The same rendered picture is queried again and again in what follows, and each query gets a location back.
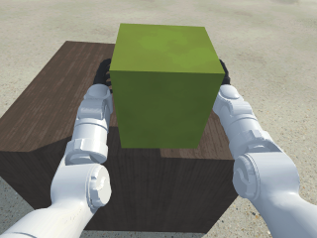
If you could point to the robot left hand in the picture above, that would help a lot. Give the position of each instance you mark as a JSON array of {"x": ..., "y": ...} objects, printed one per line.
[{"x": 101, "y": 76}]

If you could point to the robot left upper arm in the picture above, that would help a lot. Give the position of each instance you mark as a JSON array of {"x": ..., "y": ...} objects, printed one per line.
[{"x": 77, "y": 193}]

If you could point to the right robot forearm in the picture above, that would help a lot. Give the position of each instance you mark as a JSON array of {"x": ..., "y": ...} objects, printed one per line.
[{"x": 241, "y": 126}]

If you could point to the robot right upper arm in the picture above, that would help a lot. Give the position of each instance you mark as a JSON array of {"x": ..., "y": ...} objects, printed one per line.
[{"x": 270, "y": 181}]

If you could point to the pedestal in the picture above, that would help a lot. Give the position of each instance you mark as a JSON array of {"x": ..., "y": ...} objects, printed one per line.
[{"x": 178, "y": 190}]

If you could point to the carton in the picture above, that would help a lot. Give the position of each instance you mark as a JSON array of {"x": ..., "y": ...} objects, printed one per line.
[{"x": 165, "y": 80}]

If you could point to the robot right hand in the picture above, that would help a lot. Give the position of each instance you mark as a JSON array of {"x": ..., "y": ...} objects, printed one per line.
[{"x": 226, "y": 79}]

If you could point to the left robot forearm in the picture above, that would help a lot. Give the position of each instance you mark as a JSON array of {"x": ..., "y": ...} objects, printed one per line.
[{"x": 91, "y": 128}]

